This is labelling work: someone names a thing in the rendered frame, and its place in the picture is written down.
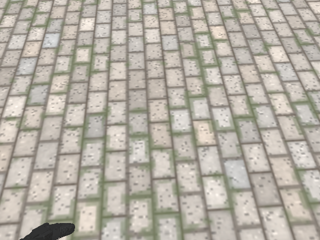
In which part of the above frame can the robot left hand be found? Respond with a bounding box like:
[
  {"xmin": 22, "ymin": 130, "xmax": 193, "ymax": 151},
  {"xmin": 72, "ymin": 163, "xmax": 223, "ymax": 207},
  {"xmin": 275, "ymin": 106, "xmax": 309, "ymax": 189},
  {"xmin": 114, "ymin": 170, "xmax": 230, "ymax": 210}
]
[{"xmin": 20, "ymin": 223, "xmax": 75, "ymax": 240}]

